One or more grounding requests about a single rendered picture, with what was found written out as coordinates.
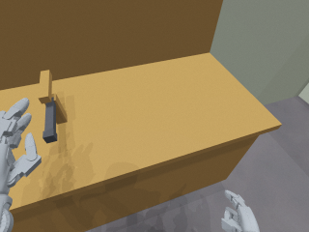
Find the robot right hand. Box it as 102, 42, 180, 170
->
221, 190, 260, 232

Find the counter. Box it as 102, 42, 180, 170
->
0, 0, 282, 232

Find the robot left hand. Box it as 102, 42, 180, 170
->
0, 98, 42, 195

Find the tap lever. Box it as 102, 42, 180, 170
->
42, 97, 58, 143

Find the left robot forearm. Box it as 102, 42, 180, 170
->
0, 193, 14, 232

